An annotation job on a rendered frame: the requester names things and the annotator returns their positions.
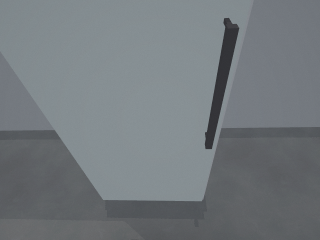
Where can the handle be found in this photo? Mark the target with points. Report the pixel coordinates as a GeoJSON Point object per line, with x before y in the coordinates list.
{"type": "Point", "coordinates": [226, 56]}

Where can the fridge door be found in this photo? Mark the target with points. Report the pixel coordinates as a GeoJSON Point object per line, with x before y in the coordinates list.
{"type": "Point", "coordinates": [127, 85]}

